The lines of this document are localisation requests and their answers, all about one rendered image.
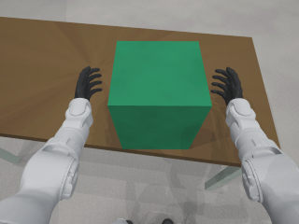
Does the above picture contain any robot left upper arm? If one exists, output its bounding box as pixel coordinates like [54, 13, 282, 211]
[0, 150, 79, 224]

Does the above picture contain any right robot forearm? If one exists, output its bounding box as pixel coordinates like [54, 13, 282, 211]
[225, 98, 299, 175]

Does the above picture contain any carton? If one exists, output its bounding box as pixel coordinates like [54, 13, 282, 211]
[107, 41, 212, 149]

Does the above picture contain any table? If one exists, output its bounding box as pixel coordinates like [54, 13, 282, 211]
[0, 17, 281, 190]

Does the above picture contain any left robot forearm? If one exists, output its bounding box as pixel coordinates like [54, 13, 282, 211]
[20, 98, 93, 189]

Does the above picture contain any right robot hand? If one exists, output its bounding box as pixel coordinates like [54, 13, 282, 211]
[211, 66, 244, 105]

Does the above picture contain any left robot hand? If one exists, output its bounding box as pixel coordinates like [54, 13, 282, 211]
[74, 66, 103, 102]

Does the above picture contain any robot right upper arm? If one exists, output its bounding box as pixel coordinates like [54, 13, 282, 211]
[241, 153, 299, 224]

